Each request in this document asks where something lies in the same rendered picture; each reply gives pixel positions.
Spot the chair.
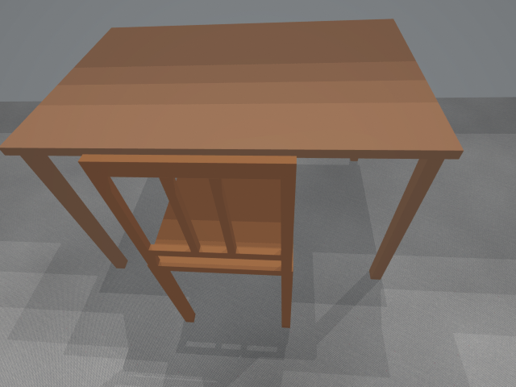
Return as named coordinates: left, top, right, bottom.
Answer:
left=78, top=154, right=297, bottom=328

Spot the table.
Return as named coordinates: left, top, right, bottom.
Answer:
left=0, top=19, right=464, bottom=280

